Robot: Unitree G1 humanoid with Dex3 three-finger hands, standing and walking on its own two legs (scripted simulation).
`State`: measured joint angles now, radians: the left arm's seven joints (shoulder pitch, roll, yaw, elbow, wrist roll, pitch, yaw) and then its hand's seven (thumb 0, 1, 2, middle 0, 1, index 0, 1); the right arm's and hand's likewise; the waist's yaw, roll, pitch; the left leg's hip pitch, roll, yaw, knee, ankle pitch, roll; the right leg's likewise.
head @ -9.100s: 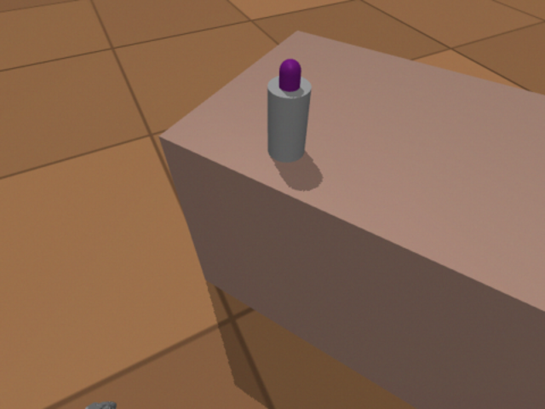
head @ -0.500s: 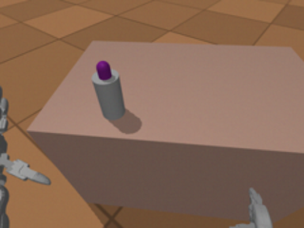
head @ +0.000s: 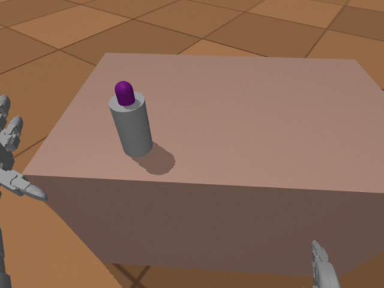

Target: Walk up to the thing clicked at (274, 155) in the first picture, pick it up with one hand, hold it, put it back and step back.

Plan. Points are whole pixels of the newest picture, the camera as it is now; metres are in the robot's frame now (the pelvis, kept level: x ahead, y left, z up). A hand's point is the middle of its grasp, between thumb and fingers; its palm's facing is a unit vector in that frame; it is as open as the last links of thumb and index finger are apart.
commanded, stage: go down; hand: left
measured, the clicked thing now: (131, 118) +0.48 +0.19 +0.08
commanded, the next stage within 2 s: none
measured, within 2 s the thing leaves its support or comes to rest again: neither
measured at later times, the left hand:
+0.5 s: hand (21, 129) +0.33 +0.35 +0.18, palm faces +0.14 -0.99 +0.01, open 17.7 cm
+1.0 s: hand (20, 118) +0.36 +0.37 +0.18, palm faces +0.17 -0.99 -0.01, open 17.7 cm
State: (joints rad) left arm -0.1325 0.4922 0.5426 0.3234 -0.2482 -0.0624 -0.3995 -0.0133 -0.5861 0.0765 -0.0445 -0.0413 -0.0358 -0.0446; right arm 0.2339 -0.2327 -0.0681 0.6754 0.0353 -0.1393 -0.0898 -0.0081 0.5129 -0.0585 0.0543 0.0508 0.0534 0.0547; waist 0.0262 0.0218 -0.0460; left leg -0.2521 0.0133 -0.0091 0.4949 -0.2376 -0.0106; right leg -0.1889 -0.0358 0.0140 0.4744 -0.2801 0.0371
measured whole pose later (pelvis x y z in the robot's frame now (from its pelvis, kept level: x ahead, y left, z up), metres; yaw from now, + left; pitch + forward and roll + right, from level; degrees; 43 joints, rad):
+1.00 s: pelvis +0.00 +0.00 +0.00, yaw +0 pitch +6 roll -1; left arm -0.59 0.78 0.58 0.94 -0.21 -0.01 -0.57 -0.01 -0.61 0.06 -0.05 -0.05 -0.05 -0.05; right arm 0.21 -0.23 0.03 0.73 0.01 -0.22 -0.17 -0.01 0.53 -0.06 0.06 0.05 0.06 0.06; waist -0.03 0.00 -0.09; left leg -0.41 0.02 -0.02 0.55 -0.24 -0.01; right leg -0.33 -0.03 0.01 0.49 -0.27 0.04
